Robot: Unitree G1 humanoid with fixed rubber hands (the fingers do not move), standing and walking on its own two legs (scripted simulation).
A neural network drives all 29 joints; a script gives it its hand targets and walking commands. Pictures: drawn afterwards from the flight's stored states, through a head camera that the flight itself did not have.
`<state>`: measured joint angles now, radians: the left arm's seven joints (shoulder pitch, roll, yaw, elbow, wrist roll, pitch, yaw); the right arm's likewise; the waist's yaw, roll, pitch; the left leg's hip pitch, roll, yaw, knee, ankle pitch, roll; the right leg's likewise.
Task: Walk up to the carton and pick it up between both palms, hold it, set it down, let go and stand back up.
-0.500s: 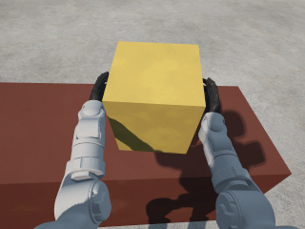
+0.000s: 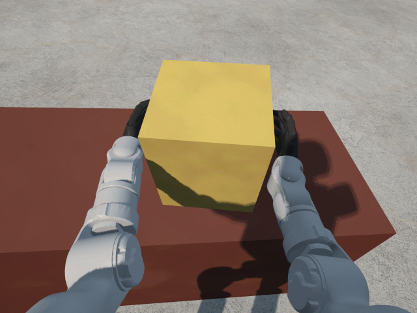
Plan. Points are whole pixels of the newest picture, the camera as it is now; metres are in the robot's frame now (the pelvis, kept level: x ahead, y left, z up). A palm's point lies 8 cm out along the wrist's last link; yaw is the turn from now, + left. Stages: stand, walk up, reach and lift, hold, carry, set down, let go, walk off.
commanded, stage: set down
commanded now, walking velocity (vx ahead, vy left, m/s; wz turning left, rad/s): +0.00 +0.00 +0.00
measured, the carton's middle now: (211, 141) +0.43 -0.01 +0.09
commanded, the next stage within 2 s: none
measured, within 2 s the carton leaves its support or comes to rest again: rests again in 1.32 s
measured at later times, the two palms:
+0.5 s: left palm (136, 137) +0.44 +0.15 +0.09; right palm (278, 159) +0.38 -0.14 +0.09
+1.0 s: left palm (137, 142) +0.46 +0.16 +0.05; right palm (269, 168) +0.38 -0.13 +0.05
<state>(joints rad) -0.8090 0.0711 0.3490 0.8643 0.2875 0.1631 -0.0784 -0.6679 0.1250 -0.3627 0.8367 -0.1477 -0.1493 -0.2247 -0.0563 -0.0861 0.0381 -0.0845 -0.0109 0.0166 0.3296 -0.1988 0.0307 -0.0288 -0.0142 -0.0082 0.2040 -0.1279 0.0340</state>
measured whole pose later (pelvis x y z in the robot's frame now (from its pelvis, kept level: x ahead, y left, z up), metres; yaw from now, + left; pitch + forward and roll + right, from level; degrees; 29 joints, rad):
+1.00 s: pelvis +0.01 +0.01 -0.01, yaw -1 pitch +10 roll -2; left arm -1.02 0.22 0.30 1.33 0.24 -0.10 -0.10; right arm -0.74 0.22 -0.60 1.01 -0.34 -0.31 -0.28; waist -0.09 -0.08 -0.05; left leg -0.39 0.00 0.02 0.44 -0.23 0.03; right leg -0.31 0.00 -0.01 0.27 -0.13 0.04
